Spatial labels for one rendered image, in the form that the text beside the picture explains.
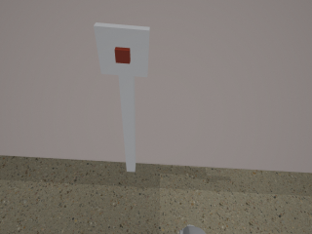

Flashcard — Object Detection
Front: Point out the button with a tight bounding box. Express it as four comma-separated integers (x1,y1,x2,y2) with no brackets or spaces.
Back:
114,47,131,64

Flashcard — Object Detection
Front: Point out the panel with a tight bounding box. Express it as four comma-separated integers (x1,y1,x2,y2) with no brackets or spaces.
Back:
94,22,150,173

